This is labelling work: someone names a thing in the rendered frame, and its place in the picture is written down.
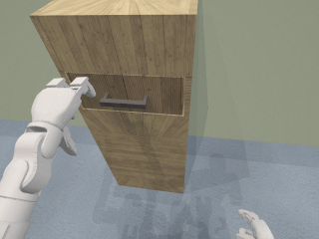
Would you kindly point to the cabinet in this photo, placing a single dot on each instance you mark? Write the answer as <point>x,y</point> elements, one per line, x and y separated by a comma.
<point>135,37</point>

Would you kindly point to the robot left forearm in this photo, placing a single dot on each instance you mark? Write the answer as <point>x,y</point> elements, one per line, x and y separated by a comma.
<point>25,177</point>

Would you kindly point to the drawer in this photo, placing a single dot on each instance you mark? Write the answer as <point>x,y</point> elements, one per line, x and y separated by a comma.
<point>165,93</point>

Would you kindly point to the robot left hand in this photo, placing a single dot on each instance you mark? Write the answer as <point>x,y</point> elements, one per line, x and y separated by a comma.
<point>57,105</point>

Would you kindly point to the handle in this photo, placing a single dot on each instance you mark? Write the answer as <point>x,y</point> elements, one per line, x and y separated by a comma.
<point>127,104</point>

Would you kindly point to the robot right hand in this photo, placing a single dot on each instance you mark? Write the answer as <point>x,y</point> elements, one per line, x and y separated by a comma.
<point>260,230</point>

